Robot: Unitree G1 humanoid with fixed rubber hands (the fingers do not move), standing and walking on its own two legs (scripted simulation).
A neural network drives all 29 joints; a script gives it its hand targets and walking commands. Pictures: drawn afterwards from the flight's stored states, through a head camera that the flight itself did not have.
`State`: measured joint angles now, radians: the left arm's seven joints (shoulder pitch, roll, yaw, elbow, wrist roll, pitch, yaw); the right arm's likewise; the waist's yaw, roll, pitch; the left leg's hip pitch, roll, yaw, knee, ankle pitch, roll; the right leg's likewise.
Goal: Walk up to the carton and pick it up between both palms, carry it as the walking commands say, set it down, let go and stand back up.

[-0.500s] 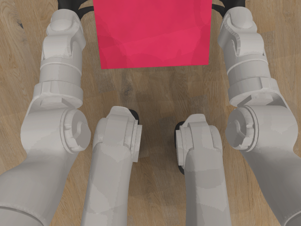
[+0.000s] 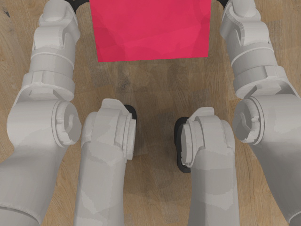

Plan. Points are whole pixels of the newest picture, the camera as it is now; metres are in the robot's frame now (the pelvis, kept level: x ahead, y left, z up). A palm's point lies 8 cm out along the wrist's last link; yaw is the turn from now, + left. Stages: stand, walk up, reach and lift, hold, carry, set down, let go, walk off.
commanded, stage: set down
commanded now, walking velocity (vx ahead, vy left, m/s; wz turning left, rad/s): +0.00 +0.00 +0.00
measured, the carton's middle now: (150, 3) +0.55 +0.06 -0.25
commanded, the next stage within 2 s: none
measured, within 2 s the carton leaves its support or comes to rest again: rests again in 0.40 s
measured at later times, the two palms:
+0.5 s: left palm (66, 5) +0.51 +0.23 -0.18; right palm (228, 3) +0.54 -0.11 -0.19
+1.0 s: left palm (66, 3) +0.51 +0.23 -0.19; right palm (228, 2) +0.54 -0.11 -0.19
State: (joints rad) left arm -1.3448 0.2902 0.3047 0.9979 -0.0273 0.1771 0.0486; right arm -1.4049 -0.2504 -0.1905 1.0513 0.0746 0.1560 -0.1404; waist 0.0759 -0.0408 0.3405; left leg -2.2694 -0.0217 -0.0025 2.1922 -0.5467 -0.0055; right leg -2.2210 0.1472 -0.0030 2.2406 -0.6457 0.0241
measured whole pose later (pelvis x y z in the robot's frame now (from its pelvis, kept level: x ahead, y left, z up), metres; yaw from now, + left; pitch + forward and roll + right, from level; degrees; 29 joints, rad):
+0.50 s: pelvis +0.00 +0.00 -0.01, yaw +0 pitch +34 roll +0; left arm -1.40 0.34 0.25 1.08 -0.08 0.16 0.03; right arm -1.43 -0.27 -0.18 1.09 0.07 0.15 -0.10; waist 0.07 -0.04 0.41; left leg -2.26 0.00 0.01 2.23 -0.55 0.01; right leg -2.21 0.12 -0.01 2.28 -0.65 0.01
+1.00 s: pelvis +0.00 +0.00 -0.01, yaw +0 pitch +33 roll +0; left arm -1.43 0.36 0.26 1.12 -0.07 0.15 -0.01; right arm -1.45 -0.27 -0.21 1.08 0.04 0.14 -0.06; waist 0.08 -0.03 0.43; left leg -2.27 0.01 0.02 2.25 -0.56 0.02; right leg -2.22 0.10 -0.02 2.30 -0.65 0.00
